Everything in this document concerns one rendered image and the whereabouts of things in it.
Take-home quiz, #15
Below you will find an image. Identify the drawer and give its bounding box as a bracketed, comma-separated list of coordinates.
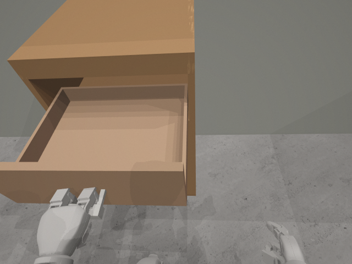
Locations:
[0, 84, 188, 206]

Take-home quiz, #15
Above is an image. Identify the handle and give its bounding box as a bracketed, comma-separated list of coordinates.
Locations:
[68, 189, 107, 219]

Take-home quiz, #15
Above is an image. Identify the right robot hand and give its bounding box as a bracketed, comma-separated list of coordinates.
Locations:
[262, 221, 305, 264]

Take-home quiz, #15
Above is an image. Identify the cabinet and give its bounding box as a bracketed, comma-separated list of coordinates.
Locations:
[7, 0, 196, 196]

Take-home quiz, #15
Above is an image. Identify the left robot hand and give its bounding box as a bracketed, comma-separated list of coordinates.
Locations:
[37, 187, 99, 257]

